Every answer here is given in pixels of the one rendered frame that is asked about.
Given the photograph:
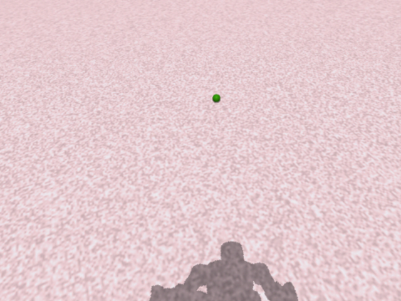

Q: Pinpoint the ball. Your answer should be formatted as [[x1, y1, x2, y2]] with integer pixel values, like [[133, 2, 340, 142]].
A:
[[212, 94, 220, 102]]

